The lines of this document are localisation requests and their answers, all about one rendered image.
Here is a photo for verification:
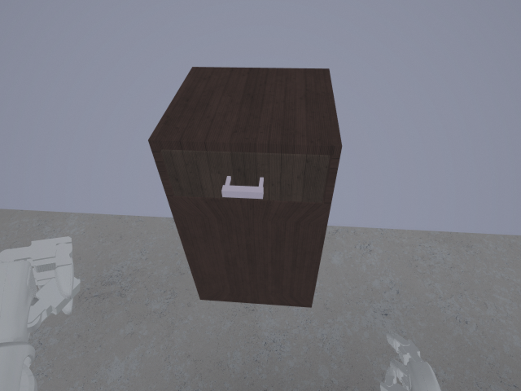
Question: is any right robot hand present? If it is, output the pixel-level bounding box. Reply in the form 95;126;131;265
380;331;441;391

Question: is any cabinet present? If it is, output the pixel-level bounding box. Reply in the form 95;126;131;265
148;67;342;308

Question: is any handle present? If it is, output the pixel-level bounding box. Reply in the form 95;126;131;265
221;176;264;199

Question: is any robot left forearm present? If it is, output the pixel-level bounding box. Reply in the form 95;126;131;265
0;341;37;391

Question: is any drawer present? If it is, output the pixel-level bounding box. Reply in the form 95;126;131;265
161;149;330;203

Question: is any left robot hand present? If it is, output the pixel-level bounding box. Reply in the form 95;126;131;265
0;236;81;344

